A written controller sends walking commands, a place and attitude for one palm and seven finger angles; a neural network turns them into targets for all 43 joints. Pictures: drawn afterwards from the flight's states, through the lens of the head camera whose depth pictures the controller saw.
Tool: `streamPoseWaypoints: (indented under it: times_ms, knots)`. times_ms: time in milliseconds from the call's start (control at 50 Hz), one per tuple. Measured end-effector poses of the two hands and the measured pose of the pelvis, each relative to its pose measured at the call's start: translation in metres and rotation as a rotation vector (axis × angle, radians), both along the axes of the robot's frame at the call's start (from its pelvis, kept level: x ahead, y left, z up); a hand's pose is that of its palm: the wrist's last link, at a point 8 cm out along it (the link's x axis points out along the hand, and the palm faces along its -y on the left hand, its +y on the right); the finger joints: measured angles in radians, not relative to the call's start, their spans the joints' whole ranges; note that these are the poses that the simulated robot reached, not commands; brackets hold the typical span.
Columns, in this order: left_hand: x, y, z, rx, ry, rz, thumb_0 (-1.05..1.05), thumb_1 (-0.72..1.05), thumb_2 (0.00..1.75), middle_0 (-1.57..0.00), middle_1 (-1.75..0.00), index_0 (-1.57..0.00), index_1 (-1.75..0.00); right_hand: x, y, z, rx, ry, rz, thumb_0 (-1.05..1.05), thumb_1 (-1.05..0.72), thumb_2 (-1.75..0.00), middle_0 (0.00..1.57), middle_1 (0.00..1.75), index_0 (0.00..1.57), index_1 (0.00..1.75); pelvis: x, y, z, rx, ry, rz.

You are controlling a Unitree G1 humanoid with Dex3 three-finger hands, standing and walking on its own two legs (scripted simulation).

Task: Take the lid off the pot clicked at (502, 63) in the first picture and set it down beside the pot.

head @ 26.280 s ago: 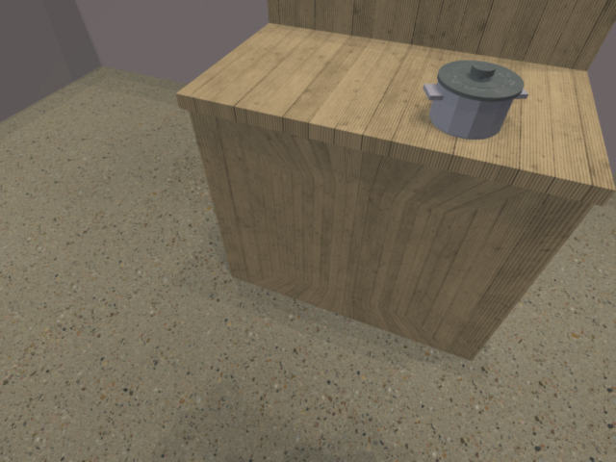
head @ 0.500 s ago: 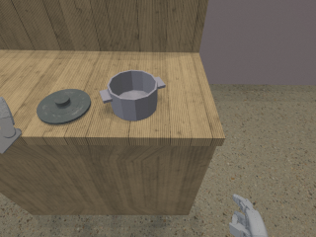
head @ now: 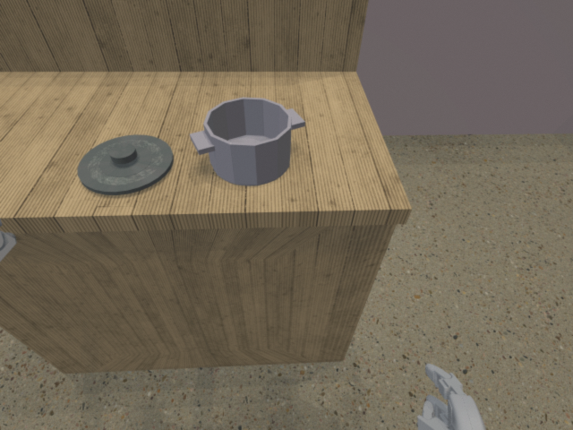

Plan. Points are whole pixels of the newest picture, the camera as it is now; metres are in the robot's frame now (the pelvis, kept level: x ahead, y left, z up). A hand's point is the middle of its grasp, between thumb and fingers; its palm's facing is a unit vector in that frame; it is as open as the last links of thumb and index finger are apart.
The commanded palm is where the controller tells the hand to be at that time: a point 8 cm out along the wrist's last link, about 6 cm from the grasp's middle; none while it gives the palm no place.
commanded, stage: step back with the hand held close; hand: left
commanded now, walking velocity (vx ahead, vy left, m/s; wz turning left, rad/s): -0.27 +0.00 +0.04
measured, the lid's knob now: (123, 153) +0.54 +0.33 +0.08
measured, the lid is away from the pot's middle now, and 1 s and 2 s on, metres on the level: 0.23 0.23 0.23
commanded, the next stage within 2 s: stop stepping back and stand still in 0.54 s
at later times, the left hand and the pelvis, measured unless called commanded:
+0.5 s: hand out of the picture +0.10 +0.26 +0.27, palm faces +0.38 -0.86 -0.33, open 7.4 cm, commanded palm +0.07 +0.32 +0.27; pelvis -0.09 +0.05 -0.01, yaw -5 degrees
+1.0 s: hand out of the picture -0.08 +0.42 +0.30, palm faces +0.58 -0.79 -0.20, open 7.4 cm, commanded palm -0.11 +0.42 +0.27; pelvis -0.26 +0.15 -0.02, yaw -4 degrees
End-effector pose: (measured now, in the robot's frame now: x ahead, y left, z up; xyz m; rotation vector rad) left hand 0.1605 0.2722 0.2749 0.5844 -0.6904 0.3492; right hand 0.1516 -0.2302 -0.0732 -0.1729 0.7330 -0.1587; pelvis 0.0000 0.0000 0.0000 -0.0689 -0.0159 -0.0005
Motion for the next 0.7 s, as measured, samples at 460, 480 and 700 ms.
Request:
streamPoseWaypoints:
  times_ms: [460,480,700]
  knots:
    - [-0.088,0.027,0.001,0.032,-0.099,-0.138,0.01,0.89,0.90,-0.21,-0.30,-0.21,-0.30,-0.078,0.039,0.012,-0.059,-0.052,-0.014,0.01,-0.90,-0.90,0.20,0.30,0.20,0.30,-0.086,0.043,-0.006,-0.034,0.026,-0.080]
    - [-0.090,0.029,0.001,0.026,-0.123,-0.163,0.01,0.89,0.90,-0.21,-0.30,-0.21,-0.30,-0.086,0.042,0.012,-0.062,-0.051,-0.035,0.01,-0.90,-0.90,0.20,0.30,0.20,0.30,-0.086,0.047,-0.006,-0.032,0.016,-0.087]
    - [-0.091,0.073,-0.027,-0.099,0.041,-0.261,0.01,0.89,0.90,-0.20,-0.30,-0.20,-0.30,-0.196,0.069,0.028,-0.103,-0.012,-0.114,0.01,-0.90,-0.90,0.20,0.30,0.20,0.30,-0.165,0.090,0.001,-0.076,0.010,-0.097]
